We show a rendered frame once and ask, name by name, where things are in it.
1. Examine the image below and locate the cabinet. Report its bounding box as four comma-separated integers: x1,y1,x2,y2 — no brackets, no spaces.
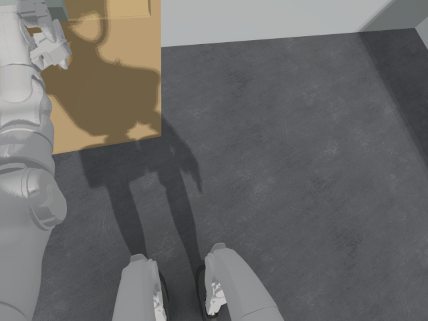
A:
0,0,161,154

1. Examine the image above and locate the left robot hand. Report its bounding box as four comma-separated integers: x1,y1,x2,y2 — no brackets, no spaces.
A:
0,0,72,74

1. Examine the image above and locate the handle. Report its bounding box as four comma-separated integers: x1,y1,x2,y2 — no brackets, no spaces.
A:
0,0,68,22

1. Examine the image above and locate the left robot upper arm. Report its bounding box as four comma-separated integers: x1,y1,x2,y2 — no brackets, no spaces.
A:
0,168,67,321

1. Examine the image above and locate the left robot forearm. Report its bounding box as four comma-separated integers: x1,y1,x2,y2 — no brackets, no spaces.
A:
0,64,55,178

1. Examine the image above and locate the drawer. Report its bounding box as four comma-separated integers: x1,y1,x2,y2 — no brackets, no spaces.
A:
64,0,148,19

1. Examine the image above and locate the robot right thigh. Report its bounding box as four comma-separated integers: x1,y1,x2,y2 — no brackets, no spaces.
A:
205,248,284,321

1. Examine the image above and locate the right robot foot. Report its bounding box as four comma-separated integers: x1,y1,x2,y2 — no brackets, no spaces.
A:
195,265,220,321

